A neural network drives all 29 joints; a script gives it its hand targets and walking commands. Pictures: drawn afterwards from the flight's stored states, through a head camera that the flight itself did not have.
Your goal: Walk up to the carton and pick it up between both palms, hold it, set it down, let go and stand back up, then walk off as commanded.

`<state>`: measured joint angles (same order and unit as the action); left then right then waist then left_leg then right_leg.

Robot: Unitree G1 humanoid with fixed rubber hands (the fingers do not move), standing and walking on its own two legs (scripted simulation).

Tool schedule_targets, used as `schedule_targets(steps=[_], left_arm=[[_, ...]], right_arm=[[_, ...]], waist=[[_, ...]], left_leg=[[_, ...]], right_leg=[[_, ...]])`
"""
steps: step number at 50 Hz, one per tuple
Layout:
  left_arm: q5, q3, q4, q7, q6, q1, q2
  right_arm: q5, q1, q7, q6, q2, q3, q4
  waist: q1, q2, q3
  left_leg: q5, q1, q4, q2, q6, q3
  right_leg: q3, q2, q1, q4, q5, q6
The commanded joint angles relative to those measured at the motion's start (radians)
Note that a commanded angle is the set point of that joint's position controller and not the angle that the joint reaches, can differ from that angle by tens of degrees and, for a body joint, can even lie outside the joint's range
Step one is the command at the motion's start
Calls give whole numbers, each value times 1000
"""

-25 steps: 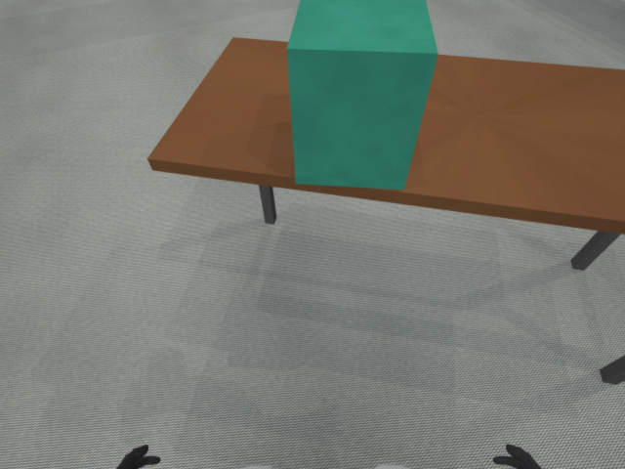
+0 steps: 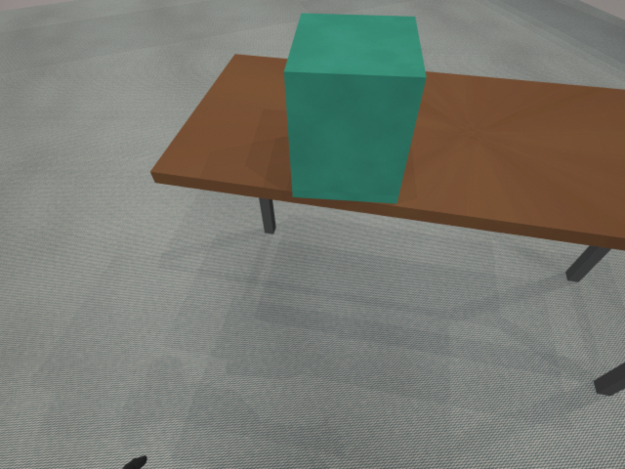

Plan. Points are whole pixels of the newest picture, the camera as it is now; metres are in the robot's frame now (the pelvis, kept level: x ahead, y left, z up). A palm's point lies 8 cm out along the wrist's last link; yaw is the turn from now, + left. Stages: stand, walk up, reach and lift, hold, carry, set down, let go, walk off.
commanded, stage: stand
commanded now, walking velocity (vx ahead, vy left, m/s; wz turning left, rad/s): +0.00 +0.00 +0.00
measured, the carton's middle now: (350, 111) +0.68 -0.06 +0.08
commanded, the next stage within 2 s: none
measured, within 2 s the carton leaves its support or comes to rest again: neither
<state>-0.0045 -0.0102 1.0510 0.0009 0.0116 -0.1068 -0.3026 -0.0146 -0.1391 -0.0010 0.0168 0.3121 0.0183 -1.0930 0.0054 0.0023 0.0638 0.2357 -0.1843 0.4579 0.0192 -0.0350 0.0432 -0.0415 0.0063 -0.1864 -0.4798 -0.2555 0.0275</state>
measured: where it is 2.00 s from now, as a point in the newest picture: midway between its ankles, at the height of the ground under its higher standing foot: outside the picture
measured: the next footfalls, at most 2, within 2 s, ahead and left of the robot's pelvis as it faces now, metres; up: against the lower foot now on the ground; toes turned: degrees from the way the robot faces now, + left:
none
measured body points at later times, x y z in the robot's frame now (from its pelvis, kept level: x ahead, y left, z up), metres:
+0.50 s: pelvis +0.00 +0.00 +0.01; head +0.01 +0.00 +0.46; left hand +0.08 +0.29 -0.13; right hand +0.07 -0.29 -0.13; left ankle +0.01 +0.14 -0.74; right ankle +0.00 -0.10 -0.74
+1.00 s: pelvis +0.01 +0.00 +0.01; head +0.02 +0.00 +0.46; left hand +0.10 +0.29 -0.12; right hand +0.08 -0.29 -0.13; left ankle +0.01 +0.14 -0.74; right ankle +0.00 -0.10 -0.74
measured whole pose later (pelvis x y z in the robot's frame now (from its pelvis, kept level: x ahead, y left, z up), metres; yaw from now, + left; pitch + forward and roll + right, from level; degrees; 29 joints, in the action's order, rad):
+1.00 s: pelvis +0.01 +0.00 +0.01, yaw +0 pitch -3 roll +0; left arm -0.01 -0.02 1.10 0.00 0.02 -0.10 -0.32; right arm -0.02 -0.12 0.00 0.01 0.31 0.01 -1.12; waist 0.00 0.00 0.06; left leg 0.18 -0.10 0.32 0.03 -0.03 0.03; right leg -0.03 0.01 -0.10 -0.33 -0.19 0.02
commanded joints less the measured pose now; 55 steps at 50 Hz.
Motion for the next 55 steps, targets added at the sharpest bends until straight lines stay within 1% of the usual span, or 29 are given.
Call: schedule_targets(steps=[1,2,3,4,5,6,11,17,19,21,22,26,28,30,31,32,33,35,36,37,38,41,44,45,46,48,50,53,55], left_arm=[[6,-41,-68,6,25,74,-197],[-3,-43,-35,9,26,43,-222],[-1,-47,-39,10,29,71,-213],[-5,-42,-47,11,27,65,-218],[-4,-49,-33,6,28,47,-226],[-5,-44,-25,9,30,40,-229],[-4,-53,-29,14,25,64,-244],[3,-54,-17,10,33,39,-250],[2,-40,-8,10,30,22,-219],[-3,-34,-25,6,28,53,-191],[1,-43,-29,7,26,64,-208],[3,-51,-17,13,29,39,-240],[-3,-46,-16,15,28,57,-226],[6,-41,-15,12,24,35,-209],[4,-41,-19,11,26,55,-222],[5,-43,-27,13,26,44,-219],[9,-45,-12,7,25,38,-237],[5,-46,-7,8,26,26,-236],[5,-41,-12,7,25,27,-237],[-2,-47,-14,14,25,38,-221],[1,-40,-30,13,28,52,-206],[0,-43,-18,15,26,61,-215],[2,-47,-24,10,23,58,-223],[4,-46,-18,10,22,54,-231],[-4,-52,-18,14,28,45,-229],[-2,-57,-14,15,24,51,-261],[-6,-54,-20,12,30,42,-227],[-5,-51,-26,15,26,56,-233],[-5,-52,-24,12,24,68,-236]], right_arm=[[2,44,18,25,191,30,64],[1,27,8,26,178,29,51],[-3,48,18,30,218,34,53],[-2,47,16,27,216,39,56],[-4,36,18,25,212,39,44],[3,34,12,25,188,26,52],[0,48,13,18,199,27,48],[-2,38,12,12,192,22,52],[0,48,10,15,173,20,42],[4,47,16,14,231,43,22],[-5,30,15,17,207,29,44],[-2,40,12,19,207,30,48],[-5,9,17,24,210,29,31],[0,60,17,18,233,41,34],[2,33,17,12,229,35,34],[0,42,16,17,226,34,37],[-2,44,15,14,227,37,29],[2,59,10,14,209,31,35],[3,41,13,12,200,24,36],[1,41,16,16,223,38,28],[-6,39,18,19,210,23,30],[0,81,17,14,216,34,46],[-2,51,15,14,237,41,35],[-1,55,14,15,205,31,37],[-4,49,18,18,217,36,39],[-2,59,17,12,212,33,48],[2,58,11,18,207,37,43],[0,44,13,17,215,38,39],[-9,53,11,15,225,44,44]], waist=[[-5,-11,-64],[5,30,-112],[-6,-40,-86],[3,-2,-81],[-13,-43,-39],[0,-17,-54],[-12,39,-88],[-5,-17,-75],[-13,36,-56],[-13,-13,-71],[-3,23,-71],[-5,-41,-67],[14,-4,-99],[-16,7,-111],[7,-16,-67],[-8,8,-62],[-7,-30,-93],[-19,-33,-76],[-13,29,-61],[-10,27,-54],[-4,-40,-81],[-8,25,-113],[-16,-27,-63],[-1,45,-70],[-12,-31,-68],[3,22,-83],[-5,-17,-98],[6,27,-84],[11,-2,-49]], left_leg=[[-126,-9,-105,82,56,56],[-148,44,-109,93,54,61],[-161,14,-112,89,63,65],[-152,34,-121,89,55,60],[-146,8,-128,93,64,68],[-134,12,-146,103,61,69],[-139,45,-139,96,48,49],[-138,51,-148,96,45,46],[-103,13,-156,99,46,56],[-107,52,-153,92,48,50],[-118,40,-155,91,52,39],[-164,51,-163,110,51,45],[-152,57,-154,102,52,46],[-164,71,-153,107,53,59],[-167,65,-176,104,48,58],[-132,47,-173,111,59,61],[-192,65,-175,108,52,73],[-180,54,-170,105,44,62],[-183,44,-172,103,48,55],[-172,45,-165,106,51,51],[-181,65,-174,109,47,47],[-185,86,-176,115,49,57],[-195,54,-180,103,50,54],[-191,77,-181,119,50,59],[-176,71,-182,113,49,57],[-185,85,-172,112,52,48],[-205,67,-189,112,54,48],[-198,95,-181,115,51,54],[-184,77,-180,112,45,48]], right_leg=[[139,-131,35,142,143,17],[131,-123,63,132,167,14],[138,-131,66,148,170,13],[142,-119,35,157,164,18],[136,-120,48,162,153,18],[134,-123,66,152,164,12],[142,-123,78,187,157,14],[138,-121,82,190,171,10],[123,-120,81,205,118,6],[131,-125,58,202,128,6],[144,-126,79,205,139,5],[142,-133,95,187,221,10],[145,-139,103,192,218,15],[122,-132,104,190,223,8],[129,-122,70,198,197,2],[123,-126,90,199,168,-3],[115,-121,105,188,165,-5],[127,-126,109,202,191,1],[117,-129,104,190,205,3],[121,-134,104,201,224,2],[137,-138,118,193,231,2],[116,-131,113,193,215,-4],[122,-134,115,201,208,-4],[122,-133,97,205,208,1],[131,-138,99,210,181,3],[129,-126,100,223,204,3],[122,-139,138,195,233,3],[127,-127,94,205,234,5],[123,-126,79,217,225,1]])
